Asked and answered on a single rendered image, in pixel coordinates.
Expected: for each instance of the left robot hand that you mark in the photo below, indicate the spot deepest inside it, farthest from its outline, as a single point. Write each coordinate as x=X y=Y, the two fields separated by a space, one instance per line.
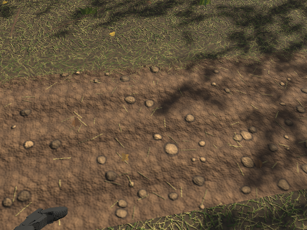
x=40 y=218

